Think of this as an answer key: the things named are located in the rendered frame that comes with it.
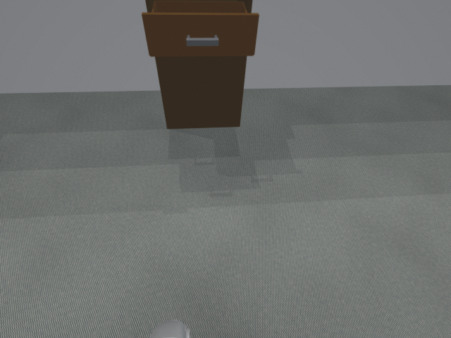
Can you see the cabinet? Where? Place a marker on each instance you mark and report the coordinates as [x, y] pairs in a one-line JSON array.
[[201, 91]]

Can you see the drawer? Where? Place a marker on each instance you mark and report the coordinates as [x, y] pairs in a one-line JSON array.
[[170, 22]]

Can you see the handle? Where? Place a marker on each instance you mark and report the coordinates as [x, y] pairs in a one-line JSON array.
[[202, 41]]

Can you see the left robot thigh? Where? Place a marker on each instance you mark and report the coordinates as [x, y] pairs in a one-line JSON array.
[[171, 329]]

